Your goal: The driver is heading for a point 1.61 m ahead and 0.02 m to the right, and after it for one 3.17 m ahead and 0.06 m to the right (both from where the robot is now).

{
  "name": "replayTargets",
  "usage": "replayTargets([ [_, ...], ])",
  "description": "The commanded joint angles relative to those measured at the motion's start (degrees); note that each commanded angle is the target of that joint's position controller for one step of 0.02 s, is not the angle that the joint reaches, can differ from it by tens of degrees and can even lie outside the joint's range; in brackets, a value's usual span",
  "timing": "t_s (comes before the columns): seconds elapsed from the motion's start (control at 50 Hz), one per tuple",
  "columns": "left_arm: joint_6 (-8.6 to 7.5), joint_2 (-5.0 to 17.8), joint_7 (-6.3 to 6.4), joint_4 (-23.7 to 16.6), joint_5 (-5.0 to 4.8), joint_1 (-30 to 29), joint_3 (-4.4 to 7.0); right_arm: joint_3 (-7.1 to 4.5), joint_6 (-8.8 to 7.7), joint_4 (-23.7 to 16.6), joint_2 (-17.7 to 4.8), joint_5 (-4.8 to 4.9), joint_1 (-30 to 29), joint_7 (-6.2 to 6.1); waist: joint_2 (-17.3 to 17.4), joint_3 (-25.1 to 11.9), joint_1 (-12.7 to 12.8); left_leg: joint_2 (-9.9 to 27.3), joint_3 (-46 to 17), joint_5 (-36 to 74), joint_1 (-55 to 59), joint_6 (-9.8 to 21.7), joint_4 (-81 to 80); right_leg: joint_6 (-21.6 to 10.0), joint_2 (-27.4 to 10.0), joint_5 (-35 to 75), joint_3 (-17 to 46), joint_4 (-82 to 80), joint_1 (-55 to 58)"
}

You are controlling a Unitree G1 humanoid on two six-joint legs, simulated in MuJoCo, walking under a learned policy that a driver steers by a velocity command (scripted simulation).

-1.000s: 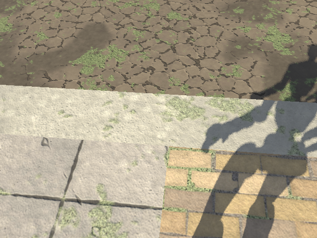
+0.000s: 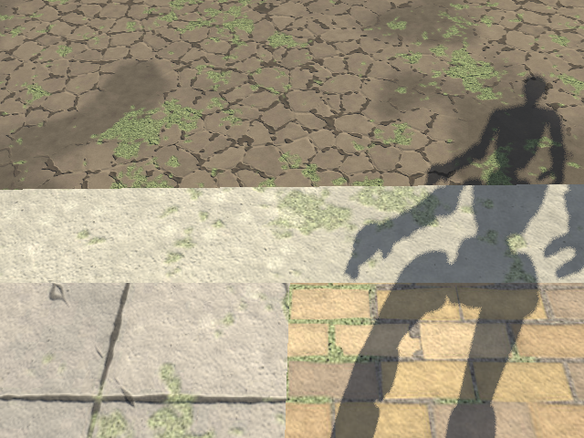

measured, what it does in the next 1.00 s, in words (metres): walks ahead: left foot, then right foot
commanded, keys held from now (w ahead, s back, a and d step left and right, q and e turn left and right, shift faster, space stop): w+q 0.22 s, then w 0.04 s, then w+e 0.74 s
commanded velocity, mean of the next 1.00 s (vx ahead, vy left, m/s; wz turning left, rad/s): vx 0.42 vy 0.00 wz -0.07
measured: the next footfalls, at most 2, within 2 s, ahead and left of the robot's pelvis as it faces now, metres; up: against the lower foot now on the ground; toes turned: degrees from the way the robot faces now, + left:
left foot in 0.26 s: +0.10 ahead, +0.17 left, +0.00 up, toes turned +12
right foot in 0.78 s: +0.46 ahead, +0.04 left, +0.00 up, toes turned -2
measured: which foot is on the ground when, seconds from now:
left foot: up 0.00-0.24, down 0.26-0.80, up 0.82-1.00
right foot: down 0.00-0.26, up 0.28-0.76, down 0.78-1.00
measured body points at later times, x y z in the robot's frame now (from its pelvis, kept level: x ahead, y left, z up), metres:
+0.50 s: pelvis +0.13 +0.10 +0.00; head +0.15 +0.13 +0.45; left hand +0.21 +0.40 -0.11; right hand +0.25 -0.15 -0.10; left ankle +0.06 +0.17 -0.74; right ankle +0.24 -0.05 -0.66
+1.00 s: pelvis +0.41 +0.11 +0.00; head +0.45 +0.11 +0.45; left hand +0.55 +0.38 -0.11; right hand +0.54 -0.18 -0.09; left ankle +0.48 +0.29 -0.67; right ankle +0.42 +0.04 -0.74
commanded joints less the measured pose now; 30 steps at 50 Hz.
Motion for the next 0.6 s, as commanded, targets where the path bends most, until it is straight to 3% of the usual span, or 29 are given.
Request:
replayTargets([
  [0.02,-1.18,9.03,0.62,-2.75,-0.25,1.52,2.01,0.09,-1.33,-6.58,-2.43,0.31,-6.69,1.14,-10.87,1.14,3.99,3.98,0.89,3.47,-14.04,-1.28,-0.74,-10.31,-15.34,-4.98,13.35,-11.85,9.47],
  [0.1,-1.98,11.84,-0.26,-2.00,-0.50,3.35,2.84,1.31,-2.56,-9.13,-0.90,-0.07,-9.37,2.40,-10.49,1.37,5.27,5.75,3.88,4.25,-8.71,0.07,-11.63,-10.00,-16.49,-3.05,8.79,-12.98,8.52],
  [0.16,-2.62,13.39,-1.49,-1.73,-1.26,3.36,3.41,1.50,-2.87,-9.74,-1.54,0.13,-8.59,3.05,-10.94,2.36,4.42,5.20,6.84,3.97,-1.03,2.28,-17.92,-9.40,-16.34,-2.59,4.68,-12.47,3.38],
  [0.2,-2.75,13.94,-2.23,-1.52,-2.05,2.60,3.59,1.30,-2.77,-9.51,-2.08,0.26,-6.13,3.19,-10.30,2.05,2.27,4.27,8.43,5.90,4.64,4.09,-22.31,-8.49,-16.99,-2.21,2.96,-10.04,0.85],
  [0.22,-2.69,13.77,-2.40,-1.56,-2.44,1.55,3.50,1.02,-2.70,-8.46,-2.21,0.14,-2.78,3.15,-9.28,1.16,-0.03,2.78,10.09,7.99,10.38,5.16,-25.61,-7.42,-16.44,-0.29,0.88,-6.52,-1.80],
  [0.24,-2.89,12.34,-2.51,-1.25,-2.22,2.19,2.86,0.06,-2.60,-6.72,-3.64,0.15,2.66,2.76,-7.18,-1.48,-2.74,0.52,10.64,8.37,20.47,6.69,-27.21,-5.98,-14.77,6.40,-1.95,0.57,-6.53],
  [0.26,-3.23,9.05,-2.63,-1.22,-1.10,2.80,1.58,-1.66,-2.53,-4.52,-6.77,0.59,11.39,2.16,-1.65,-6.34,-6.85,1.93,5.67,8.28,33.02,8.81,-29.32,-2.96,-11.14,10.04,-7.10,15.23,-12.68],
  [0.28,-4.14,3.22,-2.81,-5.90,1.13,1.21,-0.59,-2.68,-3.08,-4.74,-14.20,-0.12,16.71,1.26,17.65,-10.54,-7.08,19.48,-26.43,-0.09,45.24,18.09,-38.78,2.70,-2.34,-13.45,-9.57,39.23,-33.36],
  [0.3,-5.30,7.51,-2.81,-5.37,-1.05,-0.52,0.32,-1.56,-4.60,-5.59,-11.26,-0.29,15.79,1.77,9.71,-12.00,-8.59,24.92,-38.84,-6.86,42.77,23.27,-46.06,2.54,-1.31,-17.48,1.90,48.70,-39.91],
  [0.32,-5.64,10.50,-3.23,-5.72,-3.02,-1.70,1.12,-0.42,-5.62,-5.57,-8.09,-0.78,12.86,2.04,7.57,-6.00,-7.13,24.08,-31.83,-6.79,38.71,21.53,-46.11,0.86,-4.56,-13.27,2.92,50.66,-42.85],
  [0.34,-5.63,10.56,-3.30,-4.97,-2.95,-1.54,1.04,0.37,-6.19,-5.52,-5.57,-1.04,10.21,2.17,5.66,-2.74,-5.54,21.35,-24.53,-3.75,34.15,19.21,-45.82,-0.39,-7.01,-7.85,2.41,48.62,-41.48],
  [0.36,-5.50,10.08,-3.25,-4.00,-1.82,-1.13,1.02,0.99,-6.37,-5.68,-3.99,-1.19,7.05,2.18,3.04,-0.76,-3.90,18.94,-19.08,2.16,30.05,17.33,-46.30,-0.51,-8.48,-3.33,2.76,45.37,-39.13],
  [0.38,-5.04,9.87,-3.44,-3.16,-1.30,0.24,1.18,1.38,-6.63,-5.89,-3.30,-1.61,4.88,2.11,3.79,0.20,-2.18,16.89,-13.94,8.63,26.36,15.75,-47.64,-0.38,-9.47,0.29,3.08,43.01,-35.34],
  [0.42,-3.99,8.24,-3.93,-1.46,-1.38,2.86,0.89,1.33,-7.43,-5.57,-3.19,-1.97,3.79,1.78,3.19,-0.02,-0.61,15.12,-7.12,20.11,24.27,14.64,-49.33,0.40,-8.91,5.87,2.55,42.19,-32.75],
  [0.46,-3.24,7.08,-3.80,-1.22,-1.61,2.40,0.63,1.22,-8.05,-4.52,-3.09,-2.23,4.81,1.54,1.16,0.65,-0.67,14.24,-1.50,28.18,24.22,14.04,-50.14,1.38,-7.69,10.02,3.76,39.62,-34.07],
  [0.52,-3.36,5.60,-3.71,-2.57,-1.69,-1.07,0.15,1.29,-8.36,-3.19,-2.86,-2.34,5.37,1.03,0.79,2.46,-1.48,12.51,5.41,30.56,23.20,12.09,-51.69,1.94,-4.70,18.15,5.04,28.48,-33.17],
  [0.6,-3.78,3.43,-5.06,-4.96,-1.45,-7.92,-1.04,0.96,-8.26,-0.76,-3.97,-1.58,7.91,0.14,-0.19,5.01,-4.00,13.50,9.69,33.57,25.25,9.70,-53.62,0.76,-3.67,23.83,0.79,16.35,-30.83],
])
Over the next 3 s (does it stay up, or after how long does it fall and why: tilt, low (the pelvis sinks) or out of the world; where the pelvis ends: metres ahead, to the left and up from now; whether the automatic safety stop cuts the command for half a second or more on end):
stays up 0.90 -0.03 -0.01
